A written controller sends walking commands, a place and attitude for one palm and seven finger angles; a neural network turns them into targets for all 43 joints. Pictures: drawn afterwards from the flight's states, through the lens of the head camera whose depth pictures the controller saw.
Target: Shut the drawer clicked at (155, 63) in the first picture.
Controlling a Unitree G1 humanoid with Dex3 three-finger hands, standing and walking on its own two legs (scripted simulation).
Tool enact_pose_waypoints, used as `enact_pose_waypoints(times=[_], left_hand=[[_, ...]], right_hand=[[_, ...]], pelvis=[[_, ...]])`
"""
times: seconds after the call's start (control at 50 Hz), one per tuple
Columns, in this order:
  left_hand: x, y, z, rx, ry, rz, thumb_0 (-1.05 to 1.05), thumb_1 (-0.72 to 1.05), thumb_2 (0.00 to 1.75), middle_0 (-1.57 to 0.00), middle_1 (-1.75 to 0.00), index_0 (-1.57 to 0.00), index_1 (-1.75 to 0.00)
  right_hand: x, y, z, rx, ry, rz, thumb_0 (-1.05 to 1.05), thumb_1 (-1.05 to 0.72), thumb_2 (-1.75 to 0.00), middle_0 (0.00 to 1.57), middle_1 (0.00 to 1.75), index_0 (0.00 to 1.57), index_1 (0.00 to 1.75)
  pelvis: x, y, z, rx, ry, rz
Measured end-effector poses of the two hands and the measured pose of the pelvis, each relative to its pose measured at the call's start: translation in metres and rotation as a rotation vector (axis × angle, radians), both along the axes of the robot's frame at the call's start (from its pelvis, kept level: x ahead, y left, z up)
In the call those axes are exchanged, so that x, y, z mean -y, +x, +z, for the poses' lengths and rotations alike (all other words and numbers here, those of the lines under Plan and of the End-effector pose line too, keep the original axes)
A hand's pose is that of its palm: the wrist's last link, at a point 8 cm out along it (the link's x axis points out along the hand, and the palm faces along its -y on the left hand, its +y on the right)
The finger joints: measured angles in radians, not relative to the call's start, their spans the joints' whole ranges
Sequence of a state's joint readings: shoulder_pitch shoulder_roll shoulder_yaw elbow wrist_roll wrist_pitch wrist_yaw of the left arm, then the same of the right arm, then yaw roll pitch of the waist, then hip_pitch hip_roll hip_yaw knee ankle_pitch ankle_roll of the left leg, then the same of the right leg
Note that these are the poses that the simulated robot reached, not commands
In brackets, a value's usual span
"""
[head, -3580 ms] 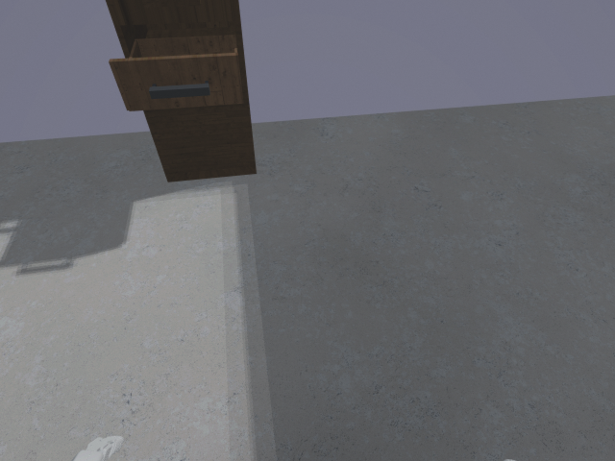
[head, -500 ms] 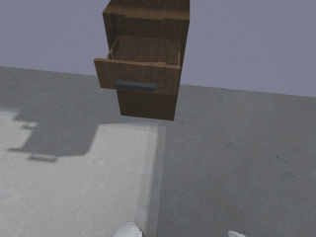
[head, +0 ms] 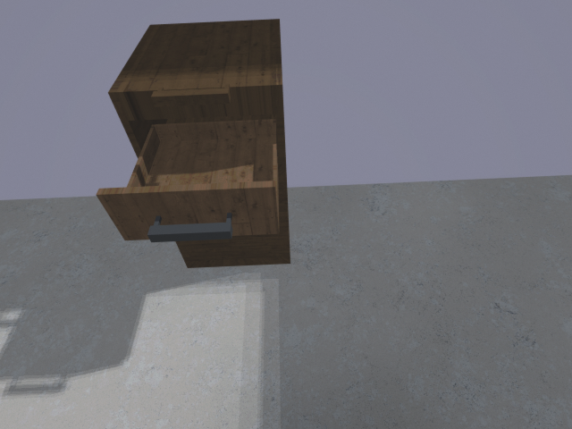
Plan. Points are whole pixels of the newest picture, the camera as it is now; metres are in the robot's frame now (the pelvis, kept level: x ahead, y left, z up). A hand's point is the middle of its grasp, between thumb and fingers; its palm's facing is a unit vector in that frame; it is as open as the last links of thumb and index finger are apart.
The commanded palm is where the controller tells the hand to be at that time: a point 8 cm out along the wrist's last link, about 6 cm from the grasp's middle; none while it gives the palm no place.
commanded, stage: take the last steps up to it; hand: left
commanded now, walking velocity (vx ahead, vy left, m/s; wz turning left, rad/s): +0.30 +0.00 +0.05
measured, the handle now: (192, 225) +0.56 +0.24 -0.12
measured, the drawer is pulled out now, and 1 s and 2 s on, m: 0.28 0.28 0.28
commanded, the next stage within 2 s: come to a stop and stand still in 0.58 s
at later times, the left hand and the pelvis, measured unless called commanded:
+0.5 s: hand out of the picture +0.06 +0.16 -0.18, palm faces +0.18 -0.98 -0.12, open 7.4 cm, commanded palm none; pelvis +0.16 +0.03 +0.00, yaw +3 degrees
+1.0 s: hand (201, 333) +0.32 +0.18 -0.15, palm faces +0.05 -0.97 -0.25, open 7.3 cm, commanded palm none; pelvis +0.24 +0.00 +0.01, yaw +2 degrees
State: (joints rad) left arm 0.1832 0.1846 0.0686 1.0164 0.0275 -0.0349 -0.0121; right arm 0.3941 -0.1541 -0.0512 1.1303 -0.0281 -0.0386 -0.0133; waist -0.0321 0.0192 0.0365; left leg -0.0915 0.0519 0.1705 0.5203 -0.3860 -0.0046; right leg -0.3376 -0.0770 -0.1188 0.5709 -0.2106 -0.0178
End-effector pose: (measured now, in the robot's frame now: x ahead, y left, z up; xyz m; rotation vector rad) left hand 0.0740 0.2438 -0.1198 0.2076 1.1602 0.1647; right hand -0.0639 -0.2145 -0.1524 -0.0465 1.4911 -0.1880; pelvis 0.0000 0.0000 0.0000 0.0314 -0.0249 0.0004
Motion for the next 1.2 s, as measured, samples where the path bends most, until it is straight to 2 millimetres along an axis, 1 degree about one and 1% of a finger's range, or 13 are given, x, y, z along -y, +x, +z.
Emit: enact_pose_waypoints(times=[0.04, 0.1, 0.28, 0.4, 0.5, 0.58, 0.7, 0.78, 0.86, 0.94, 1.04, 1.12, 1.2], left_hand=[[0.01, 0.012, 0.001, 0.021, -0.002, 0.007, 0.01, 0.92, 0.9, -0.19, -0.29, -0.19, -0.3], [0.023, 0.011, 0.004, 0.008, -0.017, 0.049, 0.0, 0.91, 0.9, -0.19, -0.3, -0.2, -0.3], [0.045, -0.026, 0.0, -0.211, -0.075, 0.142, 0.0, 0.93, 0.9, -0.2, -0.3, -0.2, -0.3], [0.047, -0.037, -0.012, -0.328, -0.143, 0.217, 0.0, 0.91, 0.9, -0.2, -0.3, -0.2, -0.3], [0.029, -0.023, -0.031, -0.409, -0.175, 0.239, 0.01, 0.91, 0.9, -0.2, -0.3, -0.2, -0.3], [0.006, 0.025, -0.028, -0.369, -0.147, 0.197, 0.01, 0.91, 0.9, -0.2, -0.3, -0.2, -0.3], [-0.019, 0.121, -0.016, -0.197, -0.084, 0.136, 0.01, 0.91, 0.9, -0.19, -0.3, -0.19, -0.3], [-0.018, 0.177, -0.009, -0.104, -0.05, 0.105, 0.0, 0.91, 0.9, -0.19, -0.29, -0.19, -0.3], [-0.004, 0.214, -0.008, -0.048, -0.021, 0.071, 0.0, 0.91, 0.9, -0.19, -0.29, -0.19, -0.3], [0.013, 0.229, -0.003, -0.057, -0.003, 0.041, 0.0, 0.92, 0.9, -0.19, -0.29, -0.19, -0.3], [0.02, 0.23, 0.001, -0.052, -0.001, 0.058, 0.0, 0.92, 0.9, -0.2, -0.3, -0.2, -0.3], [0.016, 0.218, 0.0, -0.048, -0.008, 0.083, 0.0, 0.92, 0.9, -0.2, -0.3, -0.2, -0.3], [0.002, 0.192, -0.007, -0.065, -0.018, 0.102, 0.0, 0.91, 0.9, -0.2, -0.3, -0.2, -0.3]], right_hand=[[0.006, 0.007, -0.003, -0.036, 0.016, 0.009, 0.0, -0.91, -0.9, 0.2, 0.3, 0.2, 0.3], [0.016, 0.038, 0.002, -0.026, 0.018, 0.033, 0.0, -0.91, -0.9, 0.2, 0.3, 0.2, 0.3], [0.029, 0.181, 0.022, 0.184, -0.028, 0.099, 0.0, -0.92, -0.9, 0.2, 0.3, 0.19, 0.3], [0.011, 0.272, 0.03, 0.27, -0.053, 0.19, 0.0, -0.92, -0.9, 0.2, 0.3, 0.19, 0.3], [-0.017, 0.329, 0.027, 0.343, -0.082, 0.231, 0.0, -0.92, -0.9, 0.2, 0.3, 0.19, 0.3], [-0.031, 0.334, 0.03, 0.335, -0.081, 0.187, -0.01, -0.92, -0.9, 0.2, 0.3, 0.2, 0.3], [-0.021, 0.321, 0.034, 0.262, -0.103, 0.131, -0.02, -0.95, -0.9, 0.2, 0.3, 0.2, 0.3], [-0.02, 0.305, 0.024, 0.169, -0.07, 0.115, -0.01, -0.94, -0.9, 0.2, 0.3, 0.2, 0.3], [-0.017, 0.294, 0.007, 0.091, -0.018, 0.084, -0.01, -0.92, -0.9, 0.2, 0.3, 0.2, 0.3], [-0.012, 0.292, -0.004, 0.051, 0.022, 0.037, 0.0, -0.92, -0.9, 0.2, 0.3, 0.2, 0.3], [-0.006, 0.291, -0.002, 0.021, 0.025, 0.047, 0.0, -0.91, -0.9, 0.2, 0.3, 0.2, 0.3], [-0.001, 0.293, 0.004, 0.032, -0.004, 0.074, 0.0, -0.91, -0.9, 0.2, 0.3, 0.2, 0.3], [0.002, 0.294, 0.011, 0.082, -0.046, 0.096, 0.0, -0.91, -0.9, 0.2, 0.3, 0.19, 0.3]], pelvis=[[0.007, 0.012, -0.001, 0.006, -0.013, 0.012], [0.014, 0.03, 0.005, 0.01, -0.015, 0.023], [0.015, 0.085, 0.018, -0.01, -0.031, 0.036], [-0.003, 0.124, 0.012, -0.014, -0.052, 0.047], [-0.026, 0.16, -0.003, -0.009, -0.049, 0.044], [-0.035, 0.18, 0.004, -0.001, -0.039, 0.025], [-0.036, 0.207, 0.013, -0.004, -0.018, 0.018], [-0.027, 0.222, 0.013, -0.001, -0.006, 0.027], [-0.012, 0.237, 0.005, 0.009, 0.019, 0.025], [-0.002, 0.244, 0.004, 0.001, -0.002, 0.029], [0.003, 0.238, 0.007, -0.013, -0.005, 0.043], [0.0, 0.225, 0.009, -0.019, -0.003, 0.048], [-0.01, 0.209, 0.008, -0.021, -0.006, 0.046]])
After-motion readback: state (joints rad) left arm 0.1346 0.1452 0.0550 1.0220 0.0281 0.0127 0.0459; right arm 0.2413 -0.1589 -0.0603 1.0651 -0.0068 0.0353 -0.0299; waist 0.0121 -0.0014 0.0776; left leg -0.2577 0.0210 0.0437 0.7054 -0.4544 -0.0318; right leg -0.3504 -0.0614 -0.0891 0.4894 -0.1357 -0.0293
